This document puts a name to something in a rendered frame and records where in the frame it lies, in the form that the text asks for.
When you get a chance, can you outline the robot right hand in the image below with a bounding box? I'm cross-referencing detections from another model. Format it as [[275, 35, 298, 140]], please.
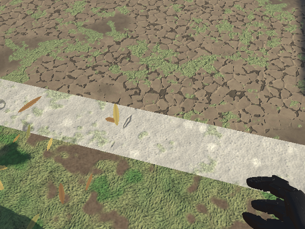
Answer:
[[242, 175, 305, 229]]

